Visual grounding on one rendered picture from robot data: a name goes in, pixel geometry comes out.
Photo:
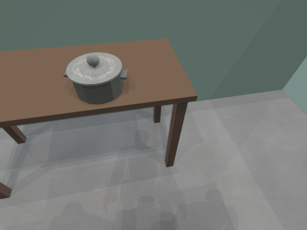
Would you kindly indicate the lid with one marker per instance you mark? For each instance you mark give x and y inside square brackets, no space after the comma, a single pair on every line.
[80,72]

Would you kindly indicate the knob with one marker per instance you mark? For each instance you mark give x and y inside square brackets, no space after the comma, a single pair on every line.
[92,59]

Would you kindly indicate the pot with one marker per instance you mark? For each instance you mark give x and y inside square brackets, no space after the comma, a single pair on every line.
[101,94]

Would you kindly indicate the table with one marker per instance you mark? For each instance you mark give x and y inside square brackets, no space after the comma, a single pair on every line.
[33,88]

